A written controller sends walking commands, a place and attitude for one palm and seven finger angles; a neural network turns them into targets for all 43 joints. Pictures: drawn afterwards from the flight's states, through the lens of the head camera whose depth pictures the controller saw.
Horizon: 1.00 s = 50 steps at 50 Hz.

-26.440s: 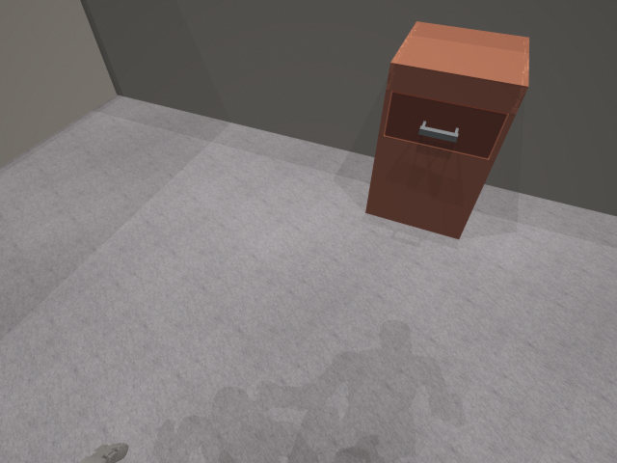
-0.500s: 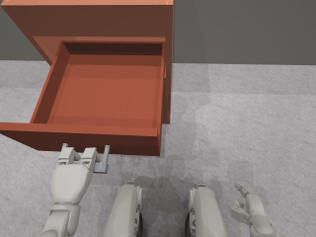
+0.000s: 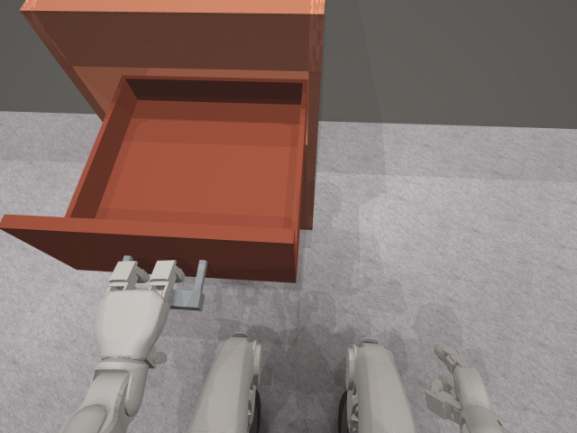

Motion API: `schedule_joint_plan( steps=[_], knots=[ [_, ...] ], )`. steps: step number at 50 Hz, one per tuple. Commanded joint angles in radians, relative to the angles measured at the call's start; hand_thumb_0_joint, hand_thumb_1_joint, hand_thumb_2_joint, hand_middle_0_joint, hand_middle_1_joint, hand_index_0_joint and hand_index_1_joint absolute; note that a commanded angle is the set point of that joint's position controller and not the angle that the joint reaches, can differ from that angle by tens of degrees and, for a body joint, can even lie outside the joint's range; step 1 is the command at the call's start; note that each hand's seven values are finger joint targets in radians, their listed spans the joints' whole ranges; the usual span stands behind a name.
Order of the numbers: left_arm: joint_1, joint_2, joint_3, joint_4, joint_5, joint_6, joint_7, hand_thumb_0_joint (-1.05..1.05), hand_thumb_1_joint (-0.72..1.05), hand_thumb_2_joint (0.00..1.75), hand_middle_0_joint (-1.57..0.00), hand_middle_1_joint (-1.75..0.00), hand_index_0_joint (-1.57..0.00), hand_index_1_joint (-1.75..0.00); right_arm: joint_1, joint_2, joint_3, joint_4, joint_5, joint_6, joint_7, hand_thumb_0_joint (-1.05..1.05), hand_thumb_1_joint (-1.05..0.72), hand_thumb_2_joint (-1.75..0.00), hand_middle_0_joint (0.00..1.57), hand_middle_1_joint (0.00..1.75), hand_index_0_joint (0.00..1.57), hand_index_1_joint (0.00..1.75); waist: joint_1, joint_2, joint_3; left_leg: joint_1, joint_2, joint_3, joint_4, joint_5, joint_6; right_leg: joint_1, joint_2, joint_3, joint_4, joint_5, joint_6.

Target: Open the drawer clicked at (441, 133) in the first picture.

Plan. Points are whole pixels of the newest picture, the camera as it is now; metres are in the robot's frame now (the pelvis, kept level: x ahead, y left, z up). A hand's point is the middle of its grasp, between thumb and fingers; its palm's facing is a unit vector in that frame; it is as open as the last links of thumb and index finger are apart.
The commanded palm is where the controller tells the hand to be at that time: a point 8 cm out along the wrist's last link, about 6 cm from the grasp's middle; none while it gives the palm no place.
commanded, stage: lift the hand off the handle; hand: left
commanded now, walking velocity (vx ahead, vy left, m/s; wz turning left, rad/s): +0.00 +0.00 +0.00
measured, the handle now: (160, 282) +0.32 +0.22 -0.05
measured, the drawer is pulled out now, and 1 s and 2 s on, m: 0.30 0.30 0.30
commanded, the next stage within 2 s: none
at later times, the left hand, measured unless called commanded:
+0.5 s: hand (157, 310) +0.28 +0.22 -0.06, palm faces -0.02 -0.04 -1.00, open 13.6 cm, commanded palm +0.25 +0.22 +0.00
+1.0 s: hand (137, 311) +0.27 +0.23 -0.02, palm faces -0.02 -0.05 -1.00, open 13.8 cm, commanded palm +0.25 +0.22 +0.03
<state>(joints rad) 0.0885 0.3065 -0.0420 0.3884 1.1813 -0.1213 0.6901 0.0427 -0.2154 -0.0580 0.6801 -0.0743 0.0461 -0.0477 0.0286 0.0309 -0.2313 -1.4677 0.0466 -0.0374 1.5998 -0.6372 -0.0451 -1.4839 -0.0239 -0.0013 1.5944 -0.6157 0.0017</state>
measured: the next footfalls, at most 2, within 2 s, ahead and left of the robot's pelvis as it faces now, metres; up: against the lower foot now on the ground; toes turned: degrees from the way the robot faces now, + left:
none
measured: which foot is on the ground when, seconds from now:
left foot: down 0.00-1.00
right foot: down 0.00-1.00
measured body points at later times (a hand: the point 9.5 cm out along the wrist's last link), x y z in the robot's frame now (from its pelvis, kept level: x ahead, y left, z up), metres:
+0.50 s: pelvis +0.00 +0.00 +0.01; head +0.13 -0.01 +0.44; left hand +0.27 +0.22 -0.01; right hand +0.18 -0.24 -0.13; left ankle +0.05 +0.14 -0.54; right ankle +0.06 -0.12 -0.54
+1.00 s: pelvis +0.01 +0.00 +0.04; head +0.13 -0.01 +0.48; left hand +0.26 +0.23 +0.04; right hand +0.20 -0.24 -0.09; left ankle +0.05 +0.14 -0.54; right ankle +0.06 -0.12 -0.54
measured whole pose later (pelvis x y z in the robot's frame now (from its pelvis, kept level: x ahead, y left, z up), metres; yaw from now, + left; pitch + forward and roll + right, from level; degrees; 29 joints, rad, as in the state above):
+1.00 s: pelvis +0.01 +0.00 +0.04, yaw +0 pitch +25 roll +0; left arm 0.14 0.30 -0.07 0.34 1.15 -0.05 0.67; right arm 0.07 -0.21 -0.06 0.65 -0.06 0.05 -0.05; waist 0.02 0.03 -0.22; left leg -1.27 0.05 -0.03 1.43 -0.60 -0.04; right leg -1.29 -0.02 0.00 1.42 -0.58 0.01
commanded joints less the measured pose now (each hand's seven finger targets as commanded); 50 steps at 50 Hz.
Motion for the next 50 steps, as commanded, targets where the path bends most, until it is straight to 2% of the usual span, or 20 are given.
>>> schedule_joint_plan(
  steps=[1,3,4,8,9,12,13,19,20,21,23,25,28,31,33,36,40,44,48,50],
  knots=[
    [-0.059,0.129,0.07,-0.153,-0.004,0.0,0.054,0.0,-0.5,0.3,-0.3,-1.2,-0.3,-1.2,-0.032,-0.11,-0.036,-0.112,-0.009,-0.039,0.0,0.0,-0.9,-0.9,0.2,0.3,0.2,0.3,-0.004,-0.018,-0.359,0.279,-0.056,0.043,-0.187,0.168,0.069,0.222,0.04,-0.018,-0.256,0.118,-0.05],
    [-0.047,0.124,0.069,-0.149,-0.004,0.014,0.058,0.0,-0.5,0.3,-0.3,-1.2,-0.3,-1.2,-0.028,-0.111,-0.038,-0.115,-0.01,-0.04,0.0,0.0,-0.9,-0.9,0.2,0.3,0.2,0.3,-0.003,-0.022,-0.377,0.289,-0.056,0.038,-0.194,0.181,0.069,0.232,0.039,-0.025,-0.254,0.135,-0.051],
    [0.034,0.127,0.064,-0.272,-0.015,0.022,0.06,0.0,-0.5,0.3,-0.3,-1.2,-0.3,-1.2,-0.031,-0.11,-0.041,-0.15,-0.007,-0.037,0.004,0.0,-0.9,-0.9,0.2,0.3,0.2,0.3,0.033,0.018,-0.451,0.354,-0.056,0.039,-0.228,0.219,0.067,0.291,0.04,-0.023,-0.26,0.165,-0.055],
    [0.026,0.099,0.02,-0.244,-0.02,0.082,0.05,0.0,-0.5,0.3,-0.3,-1.2,-0.3,-1.2,-0.026,-0.108,-0.035,-0.143,-0.001,-0.029,-0.001,0.0,-0.9,-0.9,0.2,0.3,0.2,0.3,-0.013,-0.03,-0.403,0.362,-0.051,0.026,-0.246,0.212,0.066,0.282,0.04,-0.036,-0.283,0.166,-0.049],
    [-0.012,0.099,0.015,-0.225,-0.018,0.087,0.049,0.0,-0.5,0.3,-0.3,-1.2,-0.3,-1.2,-0.027,-0.108,-0.033,-0.133,0.001,-0.029,-0.006,0.0,-0.9,-0.9,0.2,0.3,0.2,0.3,-0.025,-0.057,-0.386,0.348,-0.049,0.027,-0.243,0.193,0.068,0.274,0.039,-0.033,-0.289,0.152,-0.045],
    [-0.1,0.1,0.002,-0.167,-0.003,0.085,0.048,0.0,-0.5,0.3,-0.3,-1.2,-0.3,-1.2,-0.02,-0.104,-0.03,-0.112,0.002,-0.042,-0.018,0.0,-0.9,-0.9,0.2,0.3,0.2,0.3,-0.043,-0.067,-0.318,0.309,-0.049,0.029,-0.246,0.115,0.068,0.245,0.034,-0.035,-0.312,0.074,-0.041],
    [-0.139,0.122,0.022,-0.154,0.004,0.078,0.05,0.0,-0.5,0.3,-0.3,-1.2,-0.3,-1.2,-0.019,-0.104,-0.027,-0.101,0.0,-0.047,-0.024,0.0,-0.9,-0.9,0.2,0.3,0.2,0.3,-0.042,-0.064,-0.309,0.307,-0.047,0.028,-0.244,0.111,0.068,0.228,0.037,-0.035,-0.308,0.07,-0.044],
    [-0.198,0.125,0.03,-0.097,-0.001,0.05,0.052,0.0,-0.5,0.3,-0.3,-1.2,-0.3,-1.2,-0.014,-0.101,-0.026,-0.09,-0.003,-0.068,-0.026,0.0,-0.9,-0.9,0.2,0.3,0.2,0.3,-0.022,-0.007,-0.35,0.317,-0.057,0.043,-0.24,0.13,0.07,0.256,0.036,-0.024,-0.311,0.08,-0.046],
    [-0.182,0.14,0.048,-0.114,-0.004,0.051,0.052,0.0,-0.5,0.3,-0.3,-1.2,-0.3,-1.2,-0.012,-0.104,-0.029,-0.098,-0.003,-0.068,-0.023,0.0,-0.9,-0.9,0.2,0.3,0.2,0.3,-0.007,0.015,-0.374,0.335,-0.058,0.047,-0.245,0.145,0.069,0.274,0.037,-0.021,-0.312,0.093,-0.048],
    [-0.18,0.143,0.048,-0.13,-0.008,0.054,0.052,0.0,-0.5,0.3,-0.3,-1.2,-0.3,-1.2,-0.014,-0.104,-0.029,-0.102,-0.002,-0.066,-0.022,0.0,-0.9,-0.9,0.2,0.3,0.2,0.3,-0.007,0.015,-0.391,0.351,-0.058,0.047,-0.25,0.162,0.069,0.289,0.039,-0.019,-0.316,0.109,-0.047],
    [-0.11,0.152,0.07,-0.145,-0.018,0.068,0.05,0.0,-0.5,0.3,-0.3,-1.2,-0.3,-1.2,-0.01,-0.103,-0.031,-0.115,-0.001,-0.061,-0.017,0.0,-0.9,-0.9,0.2,0.3,0.2,0.3,0.013,0.017,-0.428,0.374,-0.059,0.048,-0.263,0.21,0.067,0.339,0.043,-0.018,-0.316,0.16,-0.049],
    [-0.106,0.146,0.06,-0.19,-0.03,0.078,0.048,0.0,-0.5,0.3,-0.3,-1.2,-0.3,-1.2,-0.007,-0.101,-0.033,-0.12,0.005,-0.054,-0.014,0.0,-0.9,-0.9,0.2,0.3,0.2,0.3,0.005,0.009,-0.439,0.393,-0.058,0.052,-0.27,0.233,0.068,0.368,0.042,-0.013,-0.329,0.198,-0.045],
    [-0.072,0.148,0.064,-0.179,-0.041,0.093,0.04,0.0,-0.5,0.3,-0.3,-1.2,-0.3,-1.2,-0.006,-0.104,-0.029,-0.122,0.008,-0.051,-0.019,0.0,-0.9,-0.9,0.2,0.3,0.2,0.3,-0.01,-0.045,-0.401,0.377,-0.056,0.049,-0.283,0.223,0.068,0.391,0.043,-0.013,-0.347,0.197,-0.04],
    [-0.081,0.121,0.028,-0.156,-0.039,0.1,0.025,0.0,-0.5,0.3,-0.3,-1.2,-0.3,-1.2,-0.007,-0.106,-0.027,-0.116,0.012,-0.049,-0.021,0.0,-0.9,-0.9,0.2,0.3,0.2,0.3,-0.029,-0.058,-0.346,0.368,-0.055,0.053,-0.297,0.183,0.069,0.378,0.039,-0.011,-0.377,0.155,-0.036],
    [-0.112,0.127,0.026,-0.137,-0.036,0.097,0.011,0.0,-0.5,0.3,-0.3,-1.2,-0.3,-1.2,-0.001,-0.111,-0.027,-0.11,0.012,-0.053,-0.027,0.0,-0.9,-0.9,0.2,0.3,0.2,0.3,-0.037,-0.076,-0.315,0.366,-0.052,0.047,-0.307,0.174,0.07,0.371,0.041,-0.016,-0.387,0.144,-0.039],
    [-0.128,0.127,0.016,-0.17,-0.039,0.076,0.001,0.0,-0.5,0.3,-0.3,-1.2,-0.3,-1.2,-0.001,-0.11,-0.028,-0.116,0.011,-0.058,-0.029,0.0,-0.9,-0.9,0.2,0.3,0.2,0.3,-0.029,-0.035,-0.333,0.405,-0.056,0.052,-0.318,0.187,0.071,0.376,0.038,-0.019,-0.391,0.156,-0.041],
    [-0.08,0.141,0.041,-0.18,-0.04,0.056,0.001,0.0,-0.5,0.3,-0.3,-1.2,-0.3,-1.2,0.008,-0.109,-0.032,-0.121,0.006,-0.056,-0.028,0.0,-0.9,-0.9,0.2,0.3,0.2,0.3,-0.019,-0.028,-0.339,0.439,-0.057,0.052,-0.327,0.23,0.07,0.392,0.042,-0.025,-0.391,0.206,-0.043],
    [0.013,0.15,0.075,-0.188,-0.031,0.058,0.021,0.0,-0.5,0.3,-0.3,-1.2,-0.3,-1.2,0.005,-0.107,-0.03,-0.138,0.003,-0.04,-0.016,0.0,-0.9,-0.9,0.2,0.3,0.2,0.3,0.005,-0.017,-0.351,0.458,-0.059,0.057,-0.338,0.272,0.066,0.422,0.046,-0.023,-0.388,0.248,-0.046],
    [0.026,0.135,0.061,-0.236,-0.032,0.073,0.033,0.0,-0.5,0.3,-0.3,-1.2,-0.3,-1.2,0.001,-0.107,-0.032,-0.15,0.002,-0.031,-0.008,0.0,-0.9,-0.9,0.2,0.3,0.2,0.3,-0.007,-0.01,-0.346,0.488,-0.058,0.053,-0.356,0.288,0.064,0.441,0.048,-0.029,-0.404,0.27,-0.048],
    [0.002,0.123,0.041,-0.231,-0.032,0.083,0.029,0.0,-0.5,0.3,-0.3,-1.2,-0.3,-1.2,-0.002,-0.109,-0.031,-0.151,0.004,-0.028,-0.007,0.0,-0.9,-0.9,0.2,0.3,0.2,0.3,-0.021,-0.019,-0.312,0.492,-0.055,0.051,-0.367,0.26,0.064,0.426,0.047,-0.034,-0.421,0.236,-0.045]
  ],
)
